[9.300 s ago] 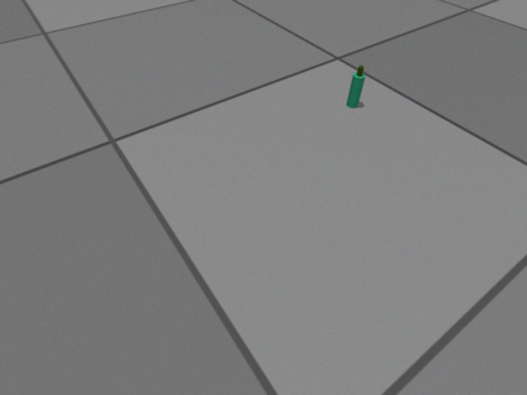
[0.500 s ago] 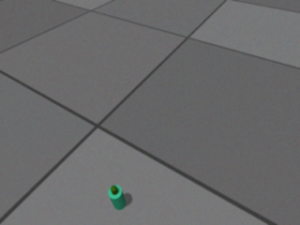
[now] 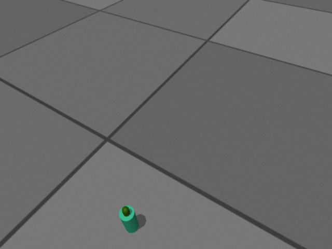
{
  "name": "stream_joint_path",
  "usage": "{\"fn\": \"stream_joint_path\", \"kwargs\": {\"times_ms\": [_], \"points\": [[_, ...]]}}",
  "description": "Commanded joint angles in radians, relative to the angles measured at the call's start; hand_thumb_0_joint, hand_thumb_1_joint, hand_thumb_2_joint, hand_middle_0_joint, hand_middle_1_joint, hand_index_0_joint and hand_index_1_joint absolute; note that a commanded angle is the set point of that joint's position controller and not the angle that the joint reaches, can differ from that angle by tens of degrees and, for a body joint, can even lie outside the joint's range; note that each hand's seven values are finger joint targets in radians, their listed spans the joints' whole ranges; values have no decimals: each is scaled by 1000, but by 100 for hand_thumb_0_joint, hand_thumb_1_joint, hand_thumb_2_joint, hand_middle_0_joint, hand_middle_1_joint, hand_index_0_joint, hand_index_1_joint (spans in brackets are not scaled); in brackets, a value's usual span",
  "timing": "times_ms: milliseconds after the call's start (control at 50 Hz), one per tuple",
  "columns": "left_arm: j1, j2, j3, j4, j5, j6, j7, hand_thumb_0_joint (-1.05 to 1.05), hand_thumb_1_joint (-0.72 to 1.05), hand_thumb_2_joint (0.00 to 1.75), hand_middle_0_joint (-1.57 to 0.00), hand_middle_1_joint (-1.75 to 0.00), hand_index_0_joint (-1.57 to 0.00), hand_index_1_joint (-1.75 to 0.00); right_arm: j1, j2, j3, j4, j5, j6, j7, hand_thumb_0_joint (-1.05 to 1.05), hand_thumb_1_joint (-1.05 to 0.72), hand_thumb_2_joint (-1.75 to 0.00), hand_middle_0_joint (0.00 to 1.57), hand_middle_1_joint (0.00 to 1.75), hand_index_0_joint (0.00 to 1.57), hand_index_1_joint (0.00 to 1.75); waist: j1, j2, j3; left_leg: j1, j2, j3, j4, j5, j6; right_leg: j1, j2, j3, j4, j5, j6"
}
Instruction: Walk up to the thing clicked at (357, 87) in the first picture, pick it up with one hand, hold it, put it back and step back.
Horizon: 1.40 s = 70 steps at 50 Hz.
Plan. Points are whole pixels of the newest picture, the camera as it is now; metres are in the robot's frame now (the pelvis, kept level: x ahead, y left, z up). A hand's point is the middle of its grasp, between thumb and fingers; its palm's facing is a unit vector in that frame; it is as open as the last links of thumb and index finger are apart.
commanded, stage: stand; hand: left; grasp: from the side
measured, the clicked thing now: (128, 218) +0.40 +0.21 -0.65
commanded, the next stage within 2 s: go down in 0.84 s
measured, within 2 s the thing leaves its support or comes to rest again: neither
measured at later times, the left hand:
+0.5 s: hand out of the picture +0.07 +0.25 -0.16, palm faces -0.03 -0.94 -0.35, open 7.4 cm
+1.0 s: hand out of the picture +0.09 +0.25 -0.16, palm faces +0.00 -0.94 -0.34, open 7.5 cm
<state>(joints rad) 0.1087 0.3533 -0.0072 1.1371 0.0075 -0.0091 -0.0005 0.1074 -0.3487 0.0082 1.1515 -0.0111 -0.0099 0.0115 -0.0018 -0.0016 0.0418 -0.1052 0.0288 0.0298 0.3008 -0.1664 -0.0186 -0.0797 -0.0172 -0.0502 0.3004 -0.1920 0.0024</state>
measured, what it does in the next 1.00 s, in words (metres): stands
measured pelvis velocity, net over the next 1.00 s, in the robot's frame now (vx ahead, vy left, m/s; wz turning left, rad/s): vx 0.00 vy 0.00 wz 0.00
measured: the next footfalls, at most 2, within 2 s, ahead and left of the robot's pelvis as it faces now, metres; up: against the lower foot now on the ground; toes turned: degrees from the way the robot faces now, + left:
none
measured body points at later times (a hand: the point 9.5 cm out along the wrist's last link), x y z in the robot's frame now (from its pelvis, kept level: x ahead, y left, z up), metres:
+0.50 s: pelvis +0.00 +0.00 +0.00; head +0.01 +0.00 +0.45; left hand +0.08 +0.30 -0.13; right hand +0.08 -0.30 -0.13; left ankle +0.00 +0.13 -0.75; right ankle -0.02 -0.12 -0.75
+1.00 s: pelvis +0.00 +0.00 +0.00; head +0.02 +0.00 +0.45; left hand +0.09 +0.30 -0.13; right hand +0.08 -0.30 -0.13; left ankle +0.00 +0.13 -0.75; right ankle -0.02 -0.12 -0.75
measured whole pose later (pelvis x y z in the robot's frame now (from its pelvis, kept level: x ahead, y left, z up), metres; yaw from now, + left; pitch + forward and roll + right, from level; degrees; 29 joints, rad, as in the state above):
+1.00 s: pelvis +0.00 +0.00 +0.00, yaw +0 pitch -1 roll +0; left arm 0.11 0.34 0.01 1.08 -0.01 -0.01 0.01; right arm 0.14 -0.35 0.01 1.05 0.02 -0.01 -0.01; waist 0.00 0.00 0.04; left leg -0.14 0.03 0.03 0.34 -0.18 -0.01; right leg -0.11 -0.02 -0.05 0.33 -0.21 0.00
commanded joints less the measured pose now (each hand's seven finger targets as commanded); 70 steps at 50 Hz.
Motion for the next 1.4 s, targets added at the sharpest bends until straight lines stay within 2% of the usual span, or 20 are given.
{"fn": "stream_joint_path", "kwargs": {"times_ms": [0,160,280,440,900,920,940,960,980,1000,1020,1040,1060,1080,1120,1160,1240,1260,1300,1380], "points": [[-33,212,45,-56,-1,-24,10,0,90,90,-20,-30,-20,-30,-42,-213,-42,-61,1,-25,-21,0,-90,-90,20,30,20,30,2,18,-92,30,119,-93,-32,204,29,12,-134,101,-42,188,-23],[-30,212,45,-57,0,-24,12,0,90,90,-20,-30,-20,-30,-52,-211,-40,-66,2,-23,-22,0,-90,-90,20,30,20,30,4,4,-75,51,125,-93,-27,231,29,-2,-132,95,-42,211,-19],[-27,209,45,-54,1,-21,12,0,90,90,-20,-30,-20,-30,-56,-212,-43,-68,3,-18,-21,0,-90,-90,20,30,20,30,3,-2,-56,27,117,-95,-43,150,28,-16,-126,94,-59,132,-18],[-31,211,46,-60,-2,-25,12,0,90,90,-20,-30,-20,-30,-46,-210,-41,-68,2,-21,-20,0,-90,-90,20,30,20,30,2,16,-71,34,119,-92,-34,199,29,7,-134,103,-51,195,-22],[-20,210,46,-60,1,-23,12,0,90,90,-20,-30,-20,-30,-42,-212,-40,-72,1,-21,-22,0,-90,-90,20,30,20,30,3,15,-63,35,119,-93,-40,179,32,-3,-132,102,-55,171,-19],[-26,214,49,-59,1,-22,11,0,82,82,-28,-22,-28,-22,-36,-210,-40,-72,0,-22,-22,0,-98,-93,21,30,21,30,-1,11,-71,34,119,-90,-39,175,34,9,-136,106,-52,172,-22],[-377,43,49,-410,-49,-115,25,0,74,74,-20,-14,-20,-14,-5,-50,-6,-350,70,-67,-42,0,-99,-92,20,30,20,30,-120,53,23,-97,-30,28,32,16,28,-230,9,32,21,96,-13],[-456,92,68,-328,-48,-99,31,0,66,66,-12,-6,-12,-6,53,-75,-9,-293,73,-64,-52,0,-100,-93,20,30,20,30,-85,13,-28,-91,-33,21,44,6,33,-173,5,21,26,75,-12],[-300,187,135,-164,-27,-58,36,0,58,58,-4,-2,-4,-2,81,-109,-22,-284,68,-49,-57,0,-102,-93,20,30,20,30,-71,-30,-8,-132,-37,19,73,-24,37,-195,13,13,40,28,-17],[-216,194,154,-101,-24,-41,24,0,50,50,-2,-3,-2,-3,87,-111,-33,-310,71,-41,-55,0,-99,-93,20,30,20,30,-36,-40,2,-171,-30,19,104,-5,34,-206,20,2,70,20,-18],[-281,221,161,-137,0,-42,14,0,42,42,-2,-4,-3,-3,98,-109,-49,-336,59,-43,-59,0,-101,-93,20,30,20,30,-37,-44,-75,-172,-33,19,138,17,37,-217,14,10,97,44,-17],[-312,278,201,-185,12,-51,8,0,34,34,-2,-4,-3,-3,118,-109,-64,-353,58,-48,-66,0,-99,-92,20,30,20,30,-26,-27,-167,-160,-33,16,163,43,37,-192,9,17,129,83,-14],[-252,279,223,-155,31,-42,-3,0,26,26,-2,-4,-2,-3,130,-106,-72,-380,50,-54,-63,0,-98,-92,20,30,20,30,-18,-15,-208,-179,-38,10,194,77,35,-187,7,18,165,118,-15],[-135,232,218,-77,56,-24,-17,0,21,18,-3,-4,-3,-3,155,-97,-81,-384,40,-52,-56,0,-98,-92,20,30,20,30,-9,-19,-229,-215,-41,6,229,94,33,-206,6,19,205,133,-19],[-67,253,278,-152,68,-7,-26,0,11,15,-4,-6,-4,-5,161,-95,-96,-435,36,-53,-51,0,-95,-91,20,30,20,30,36,29,-337,-209,-49,4,266,159,24,-166,9,19,247,175,-24],[-53,206,255,-190,66,30,-25,0,0,12,-5,-5,-6,-4,150,-81,-91,-477,40,-52,-50,0,-93,-91,20,30,20,30,27,51,-300,-239,-50,6,270,138,23,-200,10,21,252,147,-26],[-76,208,259,-280,64,87,-28,0,-21,8,-6,-5,-6,-5,107,-75,-88,-550,46,-62,-47,0,-91,-90,20,30,20,30,4,45,-232,-327,-34,-9,321,54,18,-320,22,8,296,40,-29],[-76,224,278,-330,60,90,-28,0,-28,7,-6,-5,-6,-5,104,-76,-90,-567,44,-68,-47,0,-91,-90,20,30,20,30,7,36,-240,-341,-29,-10,334,33,19,-337,26,5,315,14,-30],[-56,182,258,-382,51,101,-39,0,-37,6,-7,-5,-6,-6,118,-68,-89,-588,44,-80,-48,0,-89,-90,20,30,20,30,-9,35,-246,-361,-24,-14,362,-7,21,-386,26,5,344,-22,-30],[-67,175,261,-514,37,110,-47,0,-52,3,-7,-5,-7,-6,138,-66,-93,-609,41,-111,-56,0,-87,-89,20,30,20,30,-31,46,-276,-399,-11,-30,428,-32,19,-466,29,0,425,-45,-26]]}}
